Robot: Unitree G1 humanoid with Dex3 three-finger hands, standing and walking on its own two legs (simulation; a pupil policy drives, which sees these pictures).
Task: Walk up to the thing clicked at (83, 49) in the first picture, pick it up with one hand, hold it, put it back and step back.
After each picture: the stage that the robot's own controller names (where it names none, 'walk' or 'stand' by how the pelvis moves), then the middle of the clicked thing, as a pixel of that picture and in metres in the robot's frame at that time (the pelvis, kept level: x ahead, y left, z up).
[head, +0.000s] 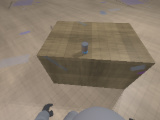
stand; (84, 48) +0.65 +0.09 -0.03
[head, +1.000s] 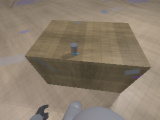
walk; (74, 49) +0.58 +0.20 -0.01
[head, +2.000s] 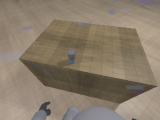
stand; (72, 56) +0.48 +0.19 -0.01
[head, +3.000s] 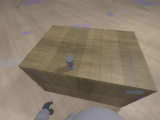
stand; (70, 63) +0.45 +0.19 -0.03
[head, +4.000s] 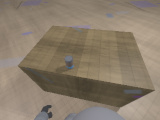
stand; (69, 62) +0.45 +0.21 -0.03
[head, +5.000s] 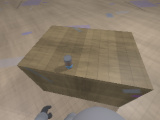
stand; (68, 62) +0.45 +0.22 -0.03
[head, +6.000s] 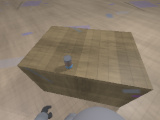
stand; (68, 62) +0.45 +0.22 -0.03
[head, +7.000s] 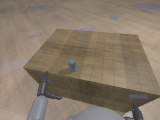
rise first; (72, 65) +0.43 +0.20 -0.03
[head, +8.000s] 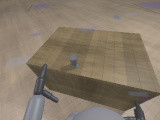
go down; (74, 61) +0.47 +0.20 -0.03
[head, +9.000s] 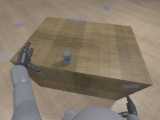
go down; (67, 57) +0.47 +0.19 -0.02
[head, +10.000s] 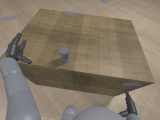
go down; (65, 55) +0.46 +0.18 +0.01
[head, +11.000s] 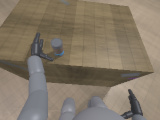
close in; (58, 48) +0.47 +0.20 +0.04
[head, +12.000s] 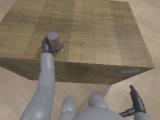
close; (55, 42) +0.51 +0.20 +0.06
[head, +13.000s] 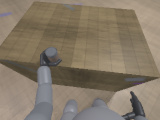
lift; (53, 56) +0.41 +0.24 +0.05
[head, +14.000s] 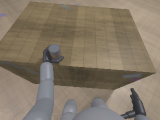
lift; (56, 53) +0.43 +0.21 +0.05
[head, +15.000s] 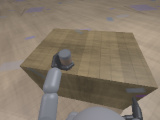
lift; (66, 60) +0.33 +0.17 +0.17
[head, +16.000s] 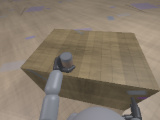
hold; (67, 62) +0.33 +0.16 +0.15
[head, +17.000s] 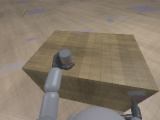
hold; (66, 59) +0.33 +0.17 +0.17
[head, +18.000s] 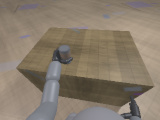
crouch; (65, 55) +0.39 +0.18 +0.14
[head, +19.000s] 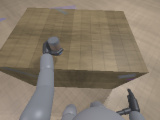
lower; (55, 46) +0.48 +0.20 +0.07
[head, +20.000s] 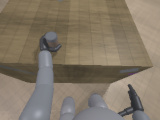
lower; (53, 42) +0.51 +0.20 +0.06
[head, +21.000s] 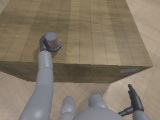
lower; (53, 42) +0.50 +0.20 +0.06
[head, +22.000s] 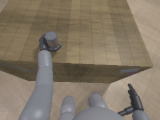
lower; (53, 42) +0.50 +0.20 +0.06
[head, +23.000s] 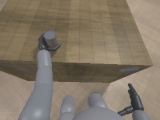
lower; (52, 41) +0.51 +0.20 +0.06
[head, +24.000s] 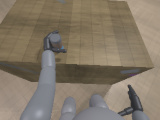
open; (57, 43) +0.50 +0.18 +0.05
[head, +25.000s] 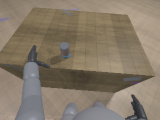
sink last; (65, 51) +0.48 +0.18 +0.03
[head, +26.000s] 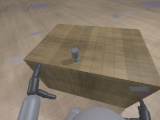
stand; (75, 55) +0.52 +0.19 +0.02
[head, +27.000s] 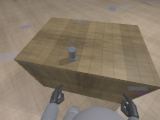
stand; (72, 54) +0.49 +0.18 +0.02
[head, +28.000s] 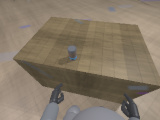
stand; (72, 53) +0.49 +0.18 +0.03
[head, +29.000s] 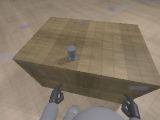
stand; (72, 53) +0.49 +0.18 +0.03
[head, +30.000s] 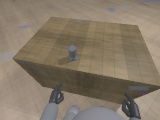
stand; (72, 53) +0.49 +0.18 +0.03
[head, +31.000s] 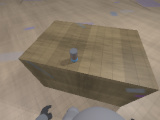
stand; (73, 55) +0.50 +0.18 +0.00
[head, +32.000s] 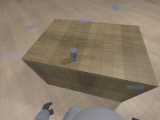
walk; (74, 54) +0.51 +0.18 -0.03
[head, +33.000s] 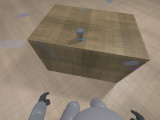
walk; (80, 35) +0.71 +0.15 -0.02
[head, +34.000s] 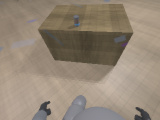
walk; (76, 21) +1.02 +0.28 -0.01
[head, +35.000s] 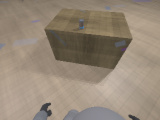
stand; (81, 24) +1.09 +0.20 -0.03
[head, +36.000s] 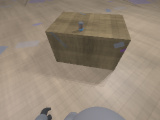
stand; (80, 26) +1.10 +0.20 -0.04
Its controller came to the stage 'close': yes
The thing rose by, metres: 0.20
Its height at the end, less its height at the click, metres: +0.00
